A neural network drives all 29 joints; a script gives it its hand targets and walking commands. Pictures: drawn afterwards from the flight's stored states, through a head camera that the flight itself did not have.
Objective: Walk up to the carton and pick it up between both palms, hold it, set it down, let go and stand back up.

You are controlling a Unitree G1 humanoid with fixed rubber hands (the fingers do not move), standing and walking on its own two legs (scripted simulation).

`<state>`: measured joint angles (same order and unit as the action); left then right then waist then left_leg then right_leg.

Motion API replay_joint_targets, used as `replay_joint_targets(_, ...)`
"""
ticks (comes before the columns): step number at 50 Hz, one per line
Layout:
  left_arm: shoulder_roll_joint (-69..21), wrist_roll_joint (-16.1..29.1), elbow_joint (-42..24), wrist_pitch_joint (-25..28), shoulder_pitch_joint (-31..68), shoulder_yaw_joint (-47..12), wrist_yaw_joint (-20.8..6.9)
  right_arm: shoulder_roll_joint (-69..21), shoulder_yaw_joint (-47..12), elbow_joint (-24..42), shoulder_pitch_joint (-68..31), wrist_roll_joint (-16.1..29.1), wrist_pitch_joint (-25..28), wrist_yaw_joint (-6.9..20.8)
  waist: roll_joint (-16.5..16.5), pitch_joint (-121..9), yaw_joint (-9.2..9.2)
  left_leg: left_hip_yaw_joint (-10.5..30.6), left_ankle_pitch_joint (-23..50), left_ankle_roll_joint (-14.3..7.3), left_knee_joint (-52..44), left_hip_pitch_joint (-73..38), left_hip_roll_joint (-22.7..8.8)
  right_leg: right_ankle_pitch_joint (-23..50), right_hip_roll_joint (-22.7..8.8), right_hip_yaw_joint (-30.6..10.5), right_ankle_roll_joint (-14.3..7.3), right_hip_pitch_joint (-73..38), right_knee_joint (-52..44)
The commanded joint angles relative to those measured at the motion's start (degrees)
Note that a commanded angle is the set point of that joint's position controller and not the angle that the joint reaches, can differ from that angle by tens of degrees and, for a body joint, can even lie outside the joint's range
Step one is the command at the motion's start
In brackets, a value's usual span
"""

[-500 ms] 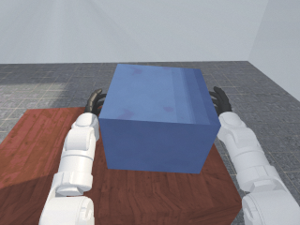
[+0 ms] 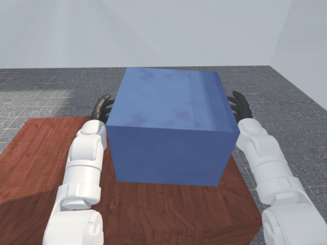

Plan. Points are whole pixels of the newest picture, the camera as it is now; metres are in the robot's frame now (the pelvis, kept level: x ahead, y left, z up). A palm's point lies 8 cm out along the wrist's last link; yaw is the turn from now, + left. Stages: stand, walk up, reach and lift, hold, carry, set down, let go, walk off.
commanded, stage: hold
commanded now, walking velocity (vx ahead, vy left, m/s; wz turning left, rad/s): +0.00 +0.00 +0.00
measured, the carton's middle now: (170, 123) +0.42 +0.03 +0.14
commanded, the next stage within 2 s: none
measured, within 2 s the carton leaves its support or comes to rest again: neither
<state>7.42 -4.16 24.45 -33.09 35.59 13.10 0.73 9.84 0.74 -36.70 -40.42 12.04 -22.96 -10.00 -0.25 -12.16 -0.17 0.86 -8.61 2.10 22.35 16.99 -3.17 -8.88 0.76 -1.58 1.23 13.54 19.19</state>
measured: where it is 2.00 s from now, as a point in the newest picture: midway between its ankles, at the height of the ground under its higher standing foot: outside the picture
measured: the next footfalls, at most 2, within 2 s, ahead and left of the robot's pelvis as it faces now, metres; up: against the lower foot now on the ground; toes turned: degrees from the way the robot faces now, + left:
none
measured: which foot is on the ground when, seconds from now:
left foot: down 0.00-1.00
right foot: down 0.00-1.00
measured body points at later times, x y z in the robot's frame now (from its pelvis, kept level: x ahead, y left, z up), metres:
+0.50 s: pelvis +0.00 +0.00 +0.00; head -0.05 +0.01 +0.45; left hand +0.38 +0.21 +0.18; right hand +0.39 -0.15 +0.18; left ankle +0.03 +0.14 -0.75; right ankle +0.01 -0.13 -0.75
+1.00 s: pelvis +0.00 +0.00 +0.00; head -0.05 +0.01 +0.45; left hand +0.37 +0.21 +0.18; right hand +0.39 -0.15 +0.18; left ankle +0.03 +0.14 -0.75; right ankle +0.01 -0.13 -0.75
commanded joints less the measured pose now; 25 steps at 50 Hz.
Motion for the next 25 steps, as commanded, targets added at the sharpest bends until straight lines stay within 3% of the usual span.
replay_joint_targets(1, -37.6, 4.15, -15.44, 3.82, 38.86, -20.27, -10.49, -38.05, -16.3, 21.76, -42.56, 6.95, 3.39, 7.24, -0.68, -17.61, 5.14, -0.44, 12.46, -0.7, -4.62, -16.26, 7.38, 18.13, 2.0, 1.51, 1.1, -16.74, -3.75)
replay_joint_targets(3, -37.27, 4.14, -18.86, 3.78, 40.22, -21.56, -10.36, -37.95, -16.82, 23.76, -43.04, 7.48, 3.46, 7.2, 0.52, -18.99, 4.85, -0.41, 14.68, -0.3, -4.06, -18.02, 7.34, 17.95, 2.37, 1.84, 0.85, -15.99, -3.54)
replay_joint_targets(5, -37.2, 3.37, -17.29, 3.13, 36.7, -20.64, -10.44, -37.73, -17.02, 23.36, -41.03, 7.32, 2.94, 7.06, -0.18, -17.67, 5.06, -0.32, 14.48, -0.29, -4.09, -17.72, 7.41, 19.73, 2.25, 1.6, 1.03, -16.75, -3.74)
replay_joint_targets(8, -36.93, 3.58, -18.96, 2.86, 37.91, -21.43, -11.12, -35.44, -14.7, 22.36, -40.34, 6.36, 2.88, 7.2, 1.47, -17.51, 5.88, -0.17, 13.12, 0.29, -4.55, -17.63, 7.04, 16.03, 2.32, 2.08, 0.55, -15.59, -3.79)
replay_joint_targets(10, -37.65, 3.64, -15.22, 2.31, 34.86, -21.35, -11.3, -35.84, -15.01, 24.62, -42.24, 6.19, 3.26, 7.1, -0.42, -15.91, 5.47, -0.08, 12.17, -0.32, -4.71, -16.76, 7.09, 15.62, 2.32, 2.04, 0.78, -15.55, -4.23)
replay_joint_targets(11, -37.93, 3.69, -17.55, 2.47, 36.38, -22.48, -11.09, -35.99, -15.26, 24.19, -42.59, 6.44, 3.4, 7.28, 1.47, -17.02, 5.84, -0.3, 12.04, 0.01, -4.55, -17.42, 6.99, 14.85, 2.33, 2.02, 0.52, -15.0, -4.09)
replay_joint_targets(12, -37.86, 4.17, -17.84, 2.75, 37.55, -22.18, -10.84, -36.51, -15.62, 26.04, -44.16, 6.77, 3.74, 7.34, 0.58, -19.1, 5.5, -0.25, 12.25, -0.13, -4.47, -17.89, 6.98, 14.4, 2.56, 2.16, 0.66, -15.24, -4.13)
replay_joint_targets(13, -37.27, 3.93, -17.96, 2.97, 38.1, -21.63, -10.88, -36.29, -15.29, 23.95, -41.98, 6.18, 3.27, 7.32, 0.6, -17.61, 5.63, -0.47, 11.59, -0.03, -4.68, -18.2, 6.96, 14.27, 2.45, 2.34, 0.61, -14.7, -4.15)
replay_joint_targets(15, -38.65, 4.78, -20.84, 3.37, 39.92, -23.19, -10.49, -36.44, -15.35, 24.69, -43.12, 6.77, 3.45, 7.58, 2.16, -19.62, 6.03, -0.11, 12.14, 0.22, -4.51, -17.8, 6.92, 13.67, 2.39, 2.15, 0.24, -14.6, -3.97)
replay_joint_targets(16, -38.14, 4.51, -18.31, 2.99, 38.11, -22.52, -10.55, -36.54, -16.05, 24.08, -42.94, 6.91, 3.26, 7.58, 1.31, -17.94, 5.17, -0.13, 11.5, -0.22, -4.67, -17.61, 6.89, 12.99, 2.43, 1.86, 0.43, -14.08, -4.23)
replay_joint_targets(17, -38.79, 4.17, -18.9, 2.64, 38.17, -22.71, -10.41, -35.53, -14.58, 22.63, -42.18, 6.62, 2.92, 7.8, 2.28, -17.16, 6.09, 0.2, 11.41, 0.38, -4.99, -17.27, 6.65, 11.59, 2.48, 1.9, 0.02, -13.82, -4.39)
replay_joint_targets(18, -38.26, 3.25, -15.18, 1.69, 35.52, -21.4, -10.87, -35.19, -14.68, 22.4, -42.3, 5.96, 2.79, 7.67, 0.98, -14.49, 5.55, -0.17, 10.65, -0.14, -5.19, -17.11, 6.81, 11.51, 2.26, 1.84, 0.13, -13.83, -4.93)
replay_joint_targets(20, -37.44, 3.11, -17.63, 2.06, 36.23, -20.06, -11.27, -36.29, -14.91, 24.68, -42.46, 6.5, 2.96, 7.41, -0.12, -16.79, 5.0, -0.2, 12.99, -0.73, -4.63, -17.11, 7.14, 15.09, 2.4, 1.82, 0.44, -16.44, -4.43)
replay_joint_targets(21, -38.02, 3.93, -19.08, 2.34, 37.31, -21.71, -10.96, -34.92, -13.9, 22.73, -40.83, 6.39, 2.91, 7.68, 1.98, -17.17, 6.22, -0.02, 12.9, 0.4, -4.88, -18.07, 6.55, 15.59, 2.4, 2.0, 0.18, -15.12, -4.0)
replay_joint_targets(23, -38.2, 3.74, -17.94, 2.43, 37.12, -22.13, -10.76, -35.08, -14.38, 25.26, -43.77, 6.36, 3.61, 7.8, 1.26, -18.33, 5.63, -0.12, 11.69, -0.06, -5.02, -18.02, 6.66, 12.53, 2.63, 2.19, 0.12, -14.77, -4.35)
replay_joint_targets(25, -38.18, 3.09, -15.32, 1.97, 36.87, -21.23, -11.01, -34.44, -13.25, 21.58, -42.92, 5.73, 3.14, 8.02, 1.78, -14.8, 5.59, -0.06, 8.87, -0.05, -5.44, -16.81, 6.57, 8.72, 2.41, 2.12, -0.2, -13.17, -4.92)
